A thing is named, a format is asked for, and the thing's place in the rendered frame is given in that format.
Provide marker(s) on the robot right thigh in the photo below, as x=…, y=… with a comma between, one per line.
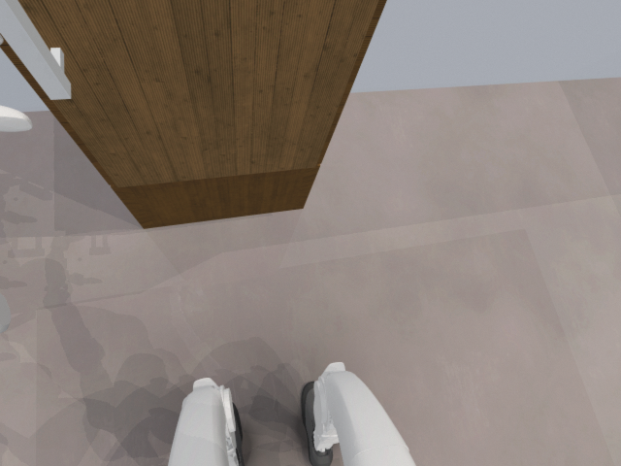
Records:
x=367, y=435

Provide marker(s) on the handle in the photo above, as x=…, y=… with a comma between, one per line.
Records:
x=46, y=66

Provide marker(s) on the left robot hand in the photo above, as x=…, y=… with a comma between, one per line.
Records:
x=12, y=120

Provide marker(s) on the robot right shin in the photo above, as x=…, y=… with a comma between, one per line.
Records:
x=325, y=437

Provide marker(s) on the cupboard door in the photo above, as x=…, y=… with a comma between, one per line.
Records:
x=167, y=91

